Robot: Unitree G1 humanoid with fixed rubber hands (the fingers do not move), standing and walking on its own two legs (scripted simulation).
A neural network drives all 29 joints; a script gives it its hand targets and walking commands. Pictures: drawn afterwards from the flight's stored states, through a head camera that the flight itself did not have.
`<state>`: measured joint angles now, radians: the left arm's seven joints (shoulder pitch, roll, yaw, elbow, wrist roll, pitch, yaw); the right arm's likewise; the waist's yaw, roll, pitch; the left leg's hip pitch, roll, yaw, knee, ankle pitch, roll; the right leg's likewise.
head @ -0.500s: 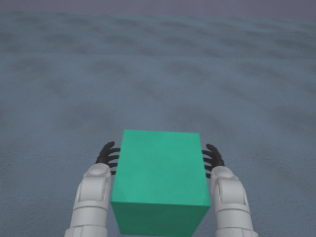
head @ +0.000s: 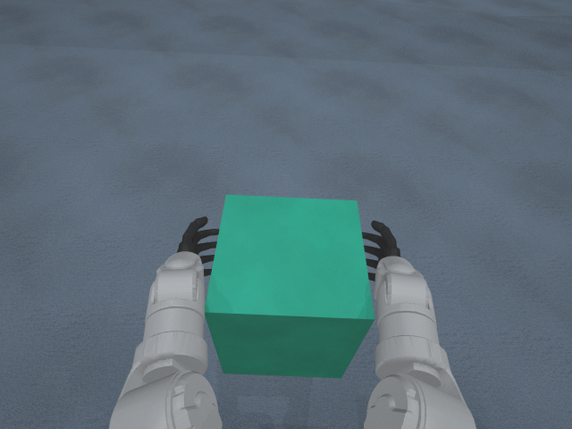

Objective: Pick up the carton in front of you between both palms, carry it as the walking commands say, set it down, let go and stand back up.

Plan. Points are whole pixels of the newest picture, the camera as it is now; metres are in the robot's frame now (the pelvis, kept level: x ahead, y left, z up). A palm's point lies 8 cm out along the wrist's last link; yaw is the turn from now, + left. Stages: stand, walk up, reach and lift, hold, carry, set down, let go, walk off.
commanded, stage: set down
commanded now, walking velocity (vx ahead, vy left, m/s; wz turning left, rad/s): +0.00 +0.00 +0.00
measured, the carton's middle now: (286, 291) +0.35 +0.00 -0.05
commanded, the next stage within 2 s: none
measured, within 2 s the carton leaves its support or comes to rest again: neither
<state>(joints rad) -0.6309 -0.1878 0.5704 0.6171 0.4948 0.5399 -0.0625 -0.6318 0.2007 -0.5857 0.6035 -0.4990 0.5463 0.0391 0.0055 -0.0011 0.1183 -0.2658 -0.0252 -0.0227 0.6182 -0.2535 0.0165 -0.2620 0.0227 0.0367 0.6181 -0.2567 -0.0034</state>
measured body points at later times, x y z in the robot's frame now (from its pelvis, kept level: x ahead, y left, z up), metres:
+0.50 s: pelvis +0.00 +0.00 -0.11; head +0.22 +0.01 +0.28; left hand +0.42 +0.16 -0.19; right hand +0.41 -0.14 -0.19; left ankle +0.06 +0.11 -0.72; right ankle +0.05 -0.12 -0.72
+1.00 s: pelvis -0.04 +0.01 -0.24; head +0.25 +0.03 +0.10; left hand +0.47 +0.16 -0.35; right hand +0.44 -0.14 -0.34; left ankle +0.06 +0.11 -0.72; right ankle +0.05 -0.12 -0.72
